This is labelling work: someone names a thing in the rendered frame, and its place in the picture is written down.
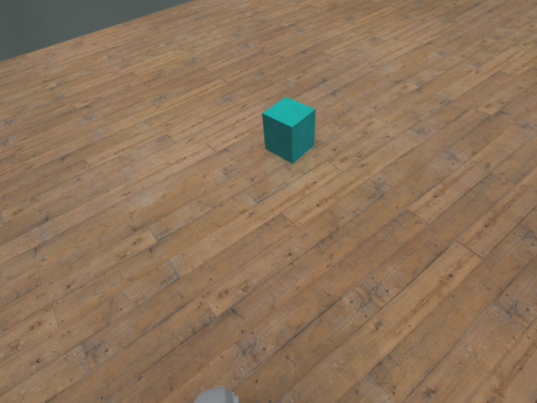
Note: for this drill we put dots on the carton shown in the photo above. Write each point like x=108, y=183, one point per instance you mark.
x=289, y=129

